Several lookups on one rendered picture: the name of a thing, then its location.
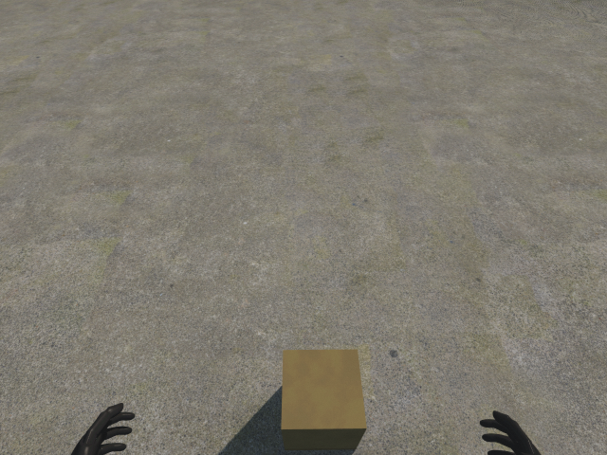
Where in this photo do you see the robot right hand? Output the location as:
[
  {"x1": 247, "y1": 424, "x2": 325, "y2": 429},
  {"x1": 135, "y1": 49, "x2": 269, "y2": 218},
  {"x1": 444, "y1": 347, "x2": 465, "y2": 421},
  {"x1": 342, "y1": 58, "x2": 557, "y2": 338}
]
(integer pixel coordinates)
[{"x1": 480, "y1": 410, "x2": 541, "y2": 455}]

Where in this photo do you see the robot left hand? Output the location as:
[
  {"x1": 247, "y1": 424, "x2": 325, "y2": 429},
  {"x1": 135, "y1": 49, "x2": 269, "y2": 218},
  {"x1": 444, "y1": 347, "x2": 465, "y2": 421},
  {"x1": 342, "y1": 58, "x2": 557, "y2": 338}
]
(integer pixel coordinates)
[{"x1": 71, "y1": 403, "x2": 135, "y2": 455}]

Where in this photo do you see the carton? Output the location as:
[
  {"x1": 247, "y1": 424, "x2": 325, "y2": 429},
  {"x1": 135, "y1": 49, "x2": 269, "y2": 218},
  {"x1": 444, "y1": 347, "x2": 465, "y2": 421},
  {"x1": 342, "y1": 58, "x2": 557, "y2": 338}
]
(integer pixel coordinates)
[{"x1": 281, "y1": 349, "x2": 367, "y2": 450}]

